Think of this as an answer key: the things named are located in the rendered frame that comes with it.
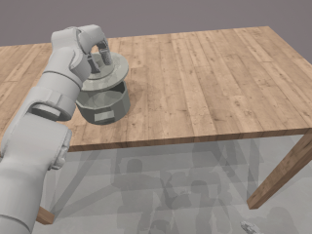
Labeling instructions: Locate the right robot hand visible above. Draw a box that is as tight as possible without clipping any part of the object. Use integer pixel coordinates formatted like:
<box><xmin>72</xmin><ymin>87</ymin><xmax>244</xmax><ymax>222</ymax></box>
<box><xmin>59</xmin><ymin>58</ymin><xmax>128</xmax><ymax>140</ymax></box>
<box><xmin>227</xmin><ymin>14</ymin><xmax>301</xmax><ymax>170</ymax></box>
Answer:
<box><xmin>240</xmin><ymin>220</ymin><xmax>264</xmax><ymax>234</ymax></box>

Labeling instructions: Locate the pot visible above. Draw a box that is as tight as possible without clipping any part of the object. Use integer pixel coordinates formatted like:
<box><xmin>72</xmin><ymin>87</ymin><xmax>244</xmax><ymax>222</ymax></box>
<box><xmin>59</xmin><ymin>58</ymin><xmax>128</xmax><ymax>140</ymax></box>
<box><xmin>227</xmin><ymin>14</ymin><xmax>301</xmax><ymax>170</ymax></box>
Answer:
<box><xmin>75</xmin><ymin>80</ymin><xmax>131</xmax><ymax>126</ymax></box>

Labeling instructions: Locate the lid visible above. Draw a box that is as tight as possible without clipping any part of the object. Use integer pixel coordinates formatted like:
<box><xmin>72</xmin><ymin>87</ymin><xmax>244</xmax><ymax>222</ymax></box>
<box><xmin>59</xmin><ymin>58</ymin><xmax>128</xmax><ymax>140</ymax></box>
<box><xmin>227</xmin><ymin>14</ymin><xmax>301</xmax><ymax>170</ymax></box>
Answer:
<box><xmin>81</xmin><ymin>52</ymin><xmax>129</xmax><ymax>93</ymax></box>

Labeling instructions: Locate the robot left upper arm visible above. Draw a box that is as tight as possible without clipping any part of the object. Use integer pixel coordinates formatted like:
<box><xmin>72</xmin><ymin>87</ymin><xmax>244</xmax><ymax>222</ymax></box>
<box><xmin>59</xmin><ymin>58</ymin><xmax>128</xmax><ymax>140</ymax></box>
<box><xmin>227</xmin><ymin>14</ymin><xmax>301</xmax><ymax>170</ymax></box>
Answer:
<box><xmin>0</xmin><ymin>112</ymin><xmax>72</xmax><ymax>234</ymax></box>

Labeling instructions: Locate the table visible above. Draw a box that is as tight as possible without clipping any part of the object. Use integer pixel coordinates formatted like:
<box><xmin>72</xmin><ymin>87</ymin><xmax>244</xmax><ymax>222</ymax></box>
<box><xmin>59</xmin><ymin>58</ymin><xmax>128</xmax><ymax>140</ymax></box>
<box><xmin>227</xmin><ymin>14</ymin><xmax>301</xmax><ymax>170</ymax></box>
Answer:
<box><xmin>0</xmin><ymin>25</ymin><xmax>312</xmax><ymax>225</ymax></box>

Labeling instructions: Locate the left robot forearm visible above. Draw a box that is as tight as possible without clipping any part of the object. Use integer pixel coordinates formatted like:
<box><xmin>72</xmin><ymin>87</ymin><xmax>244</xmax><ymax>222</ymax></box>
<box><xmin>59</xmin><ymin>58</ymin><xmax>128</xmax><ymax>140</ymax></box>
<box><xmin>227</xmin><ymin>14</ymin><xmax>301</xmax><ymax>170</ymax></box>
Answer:
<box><xmin>0</xmin><ymin>26</ymin><xmax>93</xmax><ymax>158</ymax></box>

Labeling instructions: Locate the left robot hand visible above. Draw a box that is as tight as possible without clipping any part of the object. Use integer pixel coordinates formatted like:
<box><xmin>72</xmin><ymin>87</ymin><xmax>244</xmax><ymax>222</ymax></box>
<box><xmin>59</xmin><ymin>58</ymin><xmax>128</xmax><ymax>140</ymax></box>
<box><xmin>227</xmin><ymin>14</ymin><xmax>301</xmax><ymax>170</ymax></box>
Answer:
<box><xmin>78</xmin><ymin>24</ymin><xmax>112</xmax><ymax>74</ymax></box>

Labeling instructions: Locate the knob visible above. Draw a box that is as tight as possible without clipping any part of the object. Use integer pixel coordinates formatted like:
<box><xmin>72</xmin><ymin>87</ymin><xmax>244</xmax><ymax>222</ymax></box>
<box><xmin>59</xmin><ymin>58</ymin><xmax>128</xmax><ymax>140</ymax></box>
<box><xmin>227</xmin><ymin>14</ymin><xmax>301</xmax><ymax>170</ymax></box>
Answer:
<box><xmin>93</xmin><ymin>54</ymin><xmax>103</xmax><ymax>67</ymax></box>

